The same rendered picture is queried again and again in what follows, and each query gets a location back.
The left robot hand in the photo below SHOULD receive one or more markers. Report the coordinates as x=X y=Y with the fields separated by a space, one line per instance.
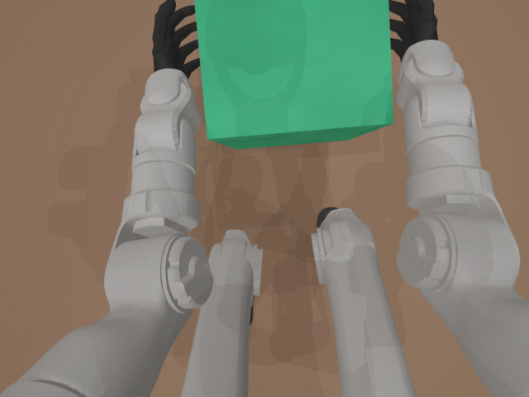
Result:
x=166 y=51

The right robot forearm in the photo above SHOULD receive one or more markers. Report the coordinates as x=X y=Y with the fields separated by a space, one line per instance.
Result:
x=442 y=144

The carton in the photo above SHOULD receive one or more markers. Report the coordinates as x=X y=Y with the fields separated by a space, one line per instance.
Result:
x=290 y=72

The right robot foot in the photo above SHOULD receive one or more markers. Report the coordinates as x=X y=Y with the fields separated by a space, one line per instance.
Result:
x=322 y=215

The right robot hand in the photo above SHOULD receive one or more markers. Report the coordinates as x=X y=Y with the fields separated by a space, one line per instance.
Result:
x=420 y=24

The robot right upper arm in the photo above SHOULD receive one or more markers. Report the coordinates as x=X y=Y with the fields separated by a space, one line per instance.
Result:
x=466 y=268

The robot left upper arm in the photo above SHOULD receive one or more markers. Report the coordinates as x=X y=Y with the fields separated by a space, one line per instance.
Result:
x=153 y=286

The right robot thigh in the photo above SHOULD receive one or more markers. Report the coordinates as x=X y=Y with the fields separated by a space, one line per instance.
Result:
x=370 y=356

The left robot forearm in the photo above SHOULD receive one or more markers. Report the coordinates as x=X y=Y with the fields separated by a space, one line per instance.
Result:
x=162 y=200

